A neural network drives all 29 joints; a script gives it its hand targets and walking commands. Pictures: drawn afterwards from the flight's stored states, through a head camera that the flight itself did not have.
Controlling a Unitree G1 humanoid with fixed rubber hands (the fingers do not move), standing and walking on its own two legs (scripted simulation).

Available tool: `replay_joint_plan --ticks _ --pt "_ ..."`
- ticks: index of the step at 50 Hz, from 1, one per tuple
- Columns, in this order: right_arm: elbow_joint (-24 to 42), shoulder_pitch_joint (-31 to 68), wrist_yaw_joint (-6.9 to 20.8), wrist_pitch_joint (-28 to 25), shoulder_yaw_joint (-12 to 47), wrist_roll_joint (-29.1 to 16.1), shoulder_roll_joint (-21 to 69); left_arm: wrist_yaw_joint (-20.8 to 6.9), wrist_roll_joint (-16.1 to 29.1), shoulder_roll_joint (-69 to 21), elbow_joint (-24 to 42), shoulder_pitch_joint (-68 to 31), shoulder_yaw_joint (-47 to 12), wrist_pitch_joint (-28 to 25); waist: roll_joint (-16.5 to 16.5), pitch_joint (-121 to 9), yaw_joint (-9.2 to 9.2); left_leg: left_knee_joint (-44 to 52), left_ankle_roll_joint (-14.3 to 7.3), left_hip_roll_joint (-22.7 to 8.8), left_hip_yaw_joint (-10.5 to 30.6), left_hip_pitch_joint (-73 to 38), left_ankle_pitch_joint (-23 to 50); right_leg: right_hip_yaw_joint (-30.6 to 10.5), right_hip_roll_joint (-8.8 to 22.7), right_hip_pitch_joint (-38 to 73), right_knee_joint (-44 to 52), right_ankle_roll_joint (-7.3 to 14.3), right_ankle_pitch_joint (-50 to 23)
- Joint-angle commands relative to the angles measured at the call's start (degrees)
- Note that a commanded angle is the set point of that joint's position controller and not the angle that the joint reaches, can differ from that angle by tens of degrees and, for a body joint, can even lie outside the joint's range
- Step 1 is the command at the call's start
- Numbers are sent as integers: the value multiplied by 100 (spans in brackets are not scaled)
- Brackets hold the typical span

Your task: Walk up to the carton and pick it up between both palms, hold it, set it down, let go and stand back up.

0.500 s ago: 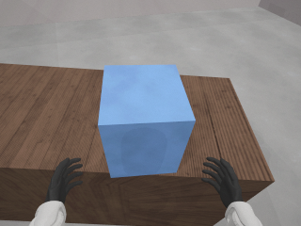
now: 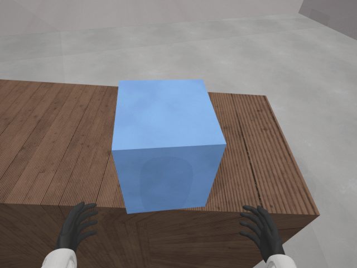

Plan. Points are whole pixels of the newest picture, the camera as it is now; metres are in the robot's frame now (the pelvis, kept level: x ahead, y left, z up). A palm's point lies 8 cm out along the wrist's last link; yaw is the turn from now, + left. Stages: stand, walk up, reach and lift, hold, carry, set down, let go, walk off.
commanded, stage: set down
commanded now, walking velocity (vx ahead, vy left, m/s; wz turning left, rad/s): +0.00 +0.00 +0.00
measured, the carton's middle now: (164, 147) +0.39 +0.08 +0.06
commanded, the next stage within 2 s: let go in 0.96 s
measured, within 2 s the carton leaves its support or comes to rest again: neither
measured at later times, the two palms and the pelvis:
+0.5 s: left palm (68, 253) +0.16 +0.24 -0.04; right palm (264, 257) +0.19 -0.17 -0.03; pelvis +0.01 +0.02 +0.00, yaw +0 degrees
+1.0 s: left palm (68, 257) +0.16 +0.25 -0.07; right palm out of the picture +0.18 -0.18 -0.06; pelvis +0.02 +0.03 +0.00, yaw -1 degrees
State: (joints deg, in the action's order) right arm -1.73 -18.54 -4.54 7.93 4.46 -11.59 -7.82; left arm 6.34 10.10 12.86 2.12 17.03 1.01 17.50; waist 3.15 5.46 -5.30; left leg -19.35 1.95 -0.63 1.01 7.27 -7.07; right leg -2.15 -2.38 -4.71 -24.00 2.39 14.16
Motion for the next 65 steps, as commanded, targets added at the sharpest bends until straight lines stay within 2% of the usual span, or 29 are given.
replay_joint_plan --ticks 1,3,9,17,19,20,24,28,30,32,42,43,52,56,58,65 --pt "1271 700 21 -492 -289 89 -479 -26 -64 714 1433 -693 383 -490 -429 -967 -11 18 -86 112 -264 -1112 959 -133 386 -1025 952 -295 -522" --pt "1238 684 48 -556 -335 106 -508 -16 -66 719 1536 -633 364 -553 -479 -988 -19 30 -69 95 -258 -1132 1004 -92 353 -1038 950 -273 -493" --pt "732 735 124 -661 -391 222 -495 -51 -110 694 1172 -633 258 -626 -474 -948 60 42 -78 76 -255 -1015 837 -84 358 -1046 969 -250 -335" --pt "273 740 318 -906 -534 323 -618 -8 -228 543 1054 -532 92 -796 -555 -1037 94 18 -29 41 -267 -972 904 -10 310 -1012 910 -173 -360" --pt "-64 738 352 -931 -517 383 -603 -22 -337 505 753 -520 86 -789 -544 -924 118 34 -32 50 -285 -938 810 -24 310 -1001 941 -179 -259" --pt "47 763 378 -1001 -520 356 -631 6 -310 519 926 -534 69 -836 -535 -1028 77 28 -31 38 -279 -957 910 -6 296 -967 917 -177 -361" --pt "-338 721 448 -1119 -568 458 -674 -10 -410 441 534 -453 30 -894 -401 -937 127 29 -26 42 -298 -919 920 2 288 -918 939 -184 -441" --pt "-486 805 525 -1280 -612 506 -724 13 -487 418 425 -500 8 -985 -462 -976 80 32 -3 32 -310 -883 889 34 269 -914 919 -154 -402" --pt "-707 791 567 -1349 -610 552 -746 2 -537 382 162 -490 -1 -1034 -426 -914 95 37 -5 40 -315 -859 852 30 264 -907 933 -146 -387" --pt "-742 817 601 -1457 -653 560 -796 15 -534 408 215 -496 -3 -1120 -415 -997 79 33 3 29 -309 -854 952 46 242 -876 908 -141 -508" --pt "-1711 849 744 -1851 -765 685 -947 -67 -689 356 -470 -430 -83 -1333 -506 -1065 167 -6 89 6 -268 -953 1099 127 175 -917 902 -85 -631" --pt "-1673 891 756 -1908 -802 686 -968 -61 -678 375 -388 -447 -96 -1386 -481 -1109 165 -8 94 -5 -267 -975 1112 145 165 -929 889 -85 -649" --pt "-2434 1057 783 -2143 -852 829 -1020 -134 -778 406 -1012 -576 -115 -1491 -486 -1071 204 -36 119 -26 -259 -988 1102 192 135 -979 862 -78 -674" --pt "-2714 1147 739 -2196 -868 920 -992 -204 -755 454 -1326 -689 -119 -1486 -376 -1020 250 -56 95 -22 -294 -981 1026 199 145 -1003 866 -105 -667" --pt "-2704 1171 732 -2250 -889 915 -1006 -204 -746 501 -1257 -751 -81 -1524 -436 -1117 243 -80 97 -21 -293 -981 1077 202 156 -981 828 -107 -738" --pt "-3211 1220 637 -2313 -841 1035 -936 -338 -793 600 -1810 -893 -7 -1497 -435 -1055 323 -155 92 2 -321 -1006 1168 187 187 -995 805 -157 -913"
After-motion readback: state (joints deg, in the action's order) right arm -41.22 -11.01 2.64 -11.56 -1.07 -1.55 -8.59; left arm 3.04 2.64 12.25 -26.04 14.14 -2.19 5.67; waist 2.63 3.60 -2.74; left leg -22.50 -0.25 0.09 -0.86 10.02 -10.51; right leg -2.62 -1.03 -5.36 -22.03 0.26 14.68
